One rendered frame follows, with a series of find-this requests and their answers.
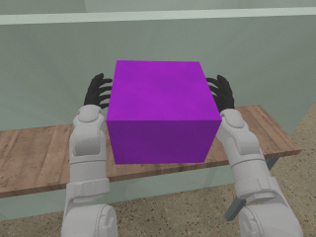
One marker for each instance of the robot right upper arm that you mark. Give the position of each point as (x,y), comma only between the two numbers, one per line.
(268,220)

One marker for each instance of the left robot hand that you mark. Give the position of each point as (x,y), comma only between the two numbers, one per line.
(93,95)

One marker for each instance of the right robot hand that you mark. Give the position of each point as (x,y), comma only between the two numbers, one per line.
(224,96)

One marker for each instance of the robot left upper arm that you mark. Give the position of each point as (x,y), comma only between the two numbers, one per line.
(95,220)

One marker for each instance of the carton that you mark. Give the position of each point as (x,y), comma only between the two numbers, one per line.
(161,112)

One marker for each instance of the robot left forearm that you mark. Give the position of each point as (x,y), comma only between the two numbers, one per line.
(87,159)

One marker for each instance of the table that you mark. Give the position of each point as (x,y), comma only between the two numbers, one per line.
(37,159)

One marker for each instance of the robot right forearm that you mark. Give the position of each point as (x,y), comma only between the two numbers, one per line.
(253,180)

